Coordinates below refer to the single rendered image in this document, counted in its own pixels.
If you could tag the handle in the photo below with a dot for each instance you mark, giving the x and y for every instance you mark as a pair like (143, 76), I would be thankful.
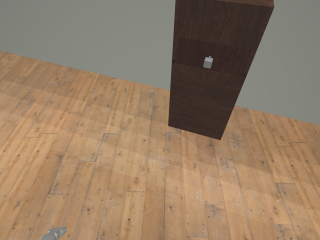
(208, 62)

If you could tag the drawer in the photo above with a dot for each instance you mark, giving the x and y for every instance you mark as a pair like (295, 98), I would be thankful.
(227, 59)

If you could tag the left robot hand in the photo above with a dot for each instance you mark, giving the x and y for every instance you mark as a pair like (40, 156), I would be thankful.
(54, 233)

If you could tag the cabinet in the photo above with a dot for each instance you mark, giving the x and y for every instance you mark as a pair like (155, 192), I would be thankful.
(201, 101)

